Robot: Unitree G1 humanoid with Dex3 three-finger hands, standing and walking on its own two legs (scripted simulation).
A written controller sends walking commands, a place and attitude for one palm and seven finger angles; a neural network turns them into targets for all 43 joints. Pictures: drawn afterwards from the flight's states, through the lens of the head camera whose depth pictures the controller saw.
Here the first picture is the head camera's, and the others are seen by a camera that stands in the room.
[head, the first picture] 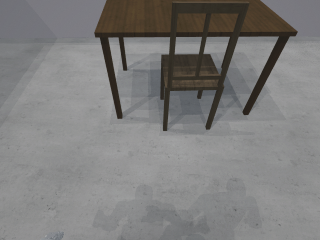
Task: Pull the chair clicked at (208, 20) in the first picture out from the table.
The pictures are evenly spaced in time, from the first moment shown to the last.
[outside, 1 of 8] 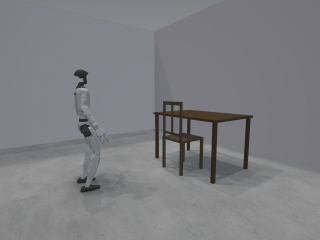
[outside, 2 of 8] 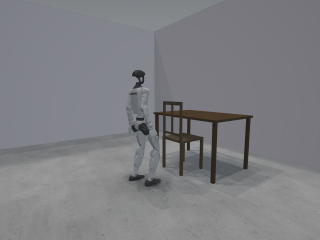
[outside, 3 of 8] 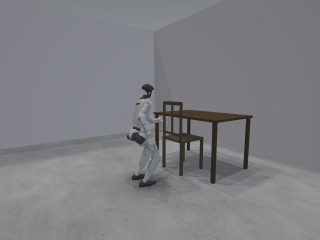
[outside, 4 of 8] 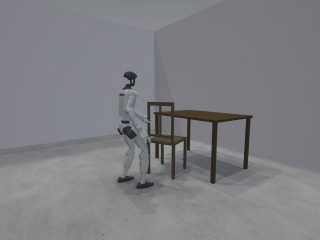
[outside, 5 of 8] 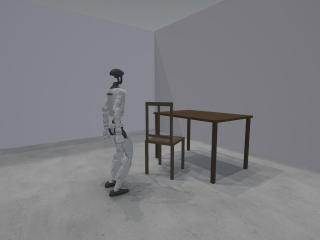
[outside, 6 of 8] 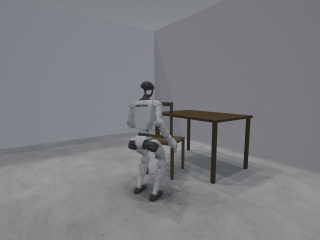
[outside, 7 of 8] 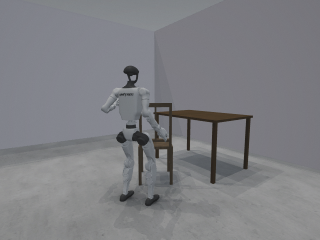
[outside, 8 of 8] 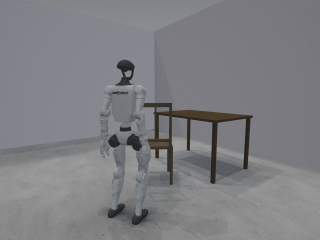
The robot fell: no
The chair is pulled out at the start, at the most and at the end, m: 0.00 0.49 0.49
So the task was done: yes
